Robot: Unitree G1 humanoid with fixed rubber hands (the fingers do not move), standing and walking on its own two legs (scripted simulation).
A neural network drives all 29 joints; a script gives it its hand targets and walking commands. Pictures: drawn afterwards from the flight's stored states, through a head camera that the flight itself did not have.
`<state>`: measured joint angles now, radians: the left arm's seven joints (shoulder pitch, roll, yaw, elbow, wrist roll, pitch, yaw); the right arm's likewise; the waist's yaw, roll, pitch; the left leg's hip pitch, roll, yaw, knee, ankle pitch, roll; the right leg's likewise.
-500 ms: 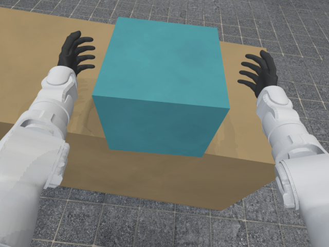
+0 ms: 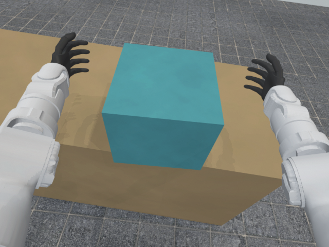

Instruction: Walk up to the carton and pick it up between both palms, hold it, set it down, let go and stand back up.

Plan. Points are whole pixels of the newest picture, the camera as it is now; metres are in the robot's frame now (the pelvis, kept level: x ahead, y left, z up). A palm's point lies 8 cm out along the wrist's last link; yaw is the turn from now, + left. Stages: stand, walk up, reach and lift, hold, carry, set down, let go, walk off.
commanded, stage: set down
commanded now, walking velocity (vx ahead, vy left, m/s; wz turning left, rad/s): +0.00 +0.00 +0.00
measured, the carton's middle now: (163, 107) +0.52 +0.00 +0.02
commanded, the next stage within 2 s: none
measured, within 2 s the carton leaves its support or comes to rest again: neither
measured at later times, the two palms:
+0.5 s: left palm (62, 105) +0.42 +0.24 +0.12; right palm (261, 127) +0.39 -0.22 +0.11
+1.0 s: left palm (54, 151) +0.34 +0.25 +0.06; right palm (257, 166) +0.32 -0.22 +0.05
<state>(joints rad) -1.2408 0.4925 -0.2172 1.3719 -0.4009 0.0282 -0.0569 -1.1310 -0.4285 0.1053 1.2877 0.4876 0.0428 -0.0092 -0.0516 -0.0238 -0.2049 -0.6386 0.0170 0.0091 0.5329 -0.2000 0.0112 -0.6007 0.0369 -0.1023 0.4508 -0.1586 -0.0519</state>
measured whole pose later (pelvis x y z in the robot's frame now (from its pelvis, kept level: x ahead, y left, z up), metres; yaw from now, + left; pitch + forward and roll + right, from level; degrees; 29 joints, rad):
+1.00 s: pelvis +0.02 +0.00 +0.01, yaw -1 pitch +0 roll -1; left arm -0.28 0.35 0.05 0.61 -0.24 -0.03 -0.07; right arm -0.21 -0.23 0.01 0.57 0.33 -0.07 -0.09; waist 0.00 -0.02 -0.02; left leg -0.20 0.01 0.03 0.43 -0.23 0.01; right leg -0.18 0.04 -0.06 0.38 -0.19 -0.04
